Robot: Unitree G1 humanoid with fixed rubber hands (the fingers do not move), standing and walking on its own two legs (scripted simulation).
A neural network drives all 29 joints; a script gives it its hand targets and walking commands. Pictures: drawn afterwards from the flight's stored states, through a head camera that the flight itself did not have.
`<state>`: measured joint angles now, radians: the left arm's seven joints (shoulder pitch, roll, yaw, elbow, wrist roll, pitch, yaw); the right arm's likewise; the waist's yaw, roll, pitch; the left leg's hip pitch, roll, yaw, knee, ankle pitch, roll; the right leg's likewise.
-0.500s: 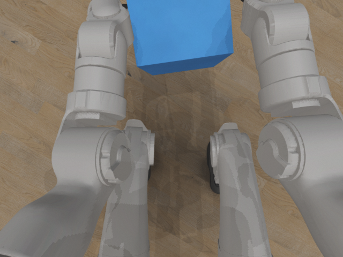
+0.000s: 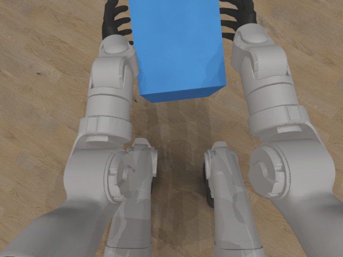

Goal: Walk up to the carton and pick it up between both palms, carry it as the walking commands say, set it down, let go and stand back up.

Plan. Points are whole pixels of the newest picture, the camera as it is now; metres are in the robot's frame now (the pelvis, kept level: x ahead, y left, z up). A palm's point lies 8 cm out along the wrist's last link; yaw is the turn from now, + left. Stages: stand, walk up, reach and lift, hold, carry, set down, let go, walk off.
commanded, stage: reach and lift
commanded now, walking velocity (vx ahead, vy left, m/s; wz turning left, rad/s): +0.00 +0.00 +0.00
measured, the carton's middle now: (174, 32) +0.58 +0.03 -0.12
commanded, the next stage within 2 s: none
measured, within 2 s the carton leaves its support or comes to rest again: neither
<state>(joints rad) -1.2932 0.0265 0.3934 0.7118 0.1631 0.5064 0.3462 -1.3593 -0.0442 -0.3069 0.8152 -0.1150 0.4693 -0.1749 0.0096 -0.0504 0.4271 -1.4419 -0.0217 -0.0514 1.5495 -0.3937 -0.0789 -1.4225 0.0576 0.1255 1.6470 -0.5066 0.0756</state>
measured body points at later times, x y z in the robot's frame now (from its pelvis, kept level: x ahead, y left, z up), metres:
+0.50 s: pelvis +0.06 +0.00 +0.08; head +0.23 +0.00 +0.50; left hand +0.50 +0.15 +0.05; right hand +0.52 -0.10 +0.06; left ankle +0.17 +0.15 -0.52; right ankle +0.13 -0.13 -0.52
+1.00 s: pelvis +0.09 +0.00 +0.15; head +0.20 +0.00 +0.59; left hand +0.48 +0.15 +0.12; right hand +0.49 -0.10 +0.13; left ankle +0.17 +0.15 -0.52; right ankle +0.13 -0.13 -0.52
